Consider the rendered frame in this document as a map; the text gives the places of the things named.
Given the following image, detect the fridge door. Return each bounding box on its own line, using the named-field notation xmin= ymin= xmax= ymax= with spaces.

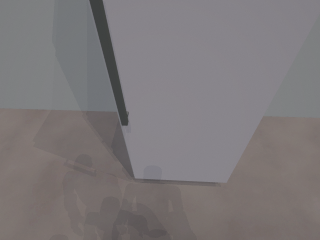
xmin=88 ymin=0 xmax=320 ymax=183

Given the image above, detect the handle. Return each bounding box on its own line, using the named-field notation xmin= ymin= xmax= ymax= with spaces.
xmin=89 ymin=0 xmax=129 ymax=126

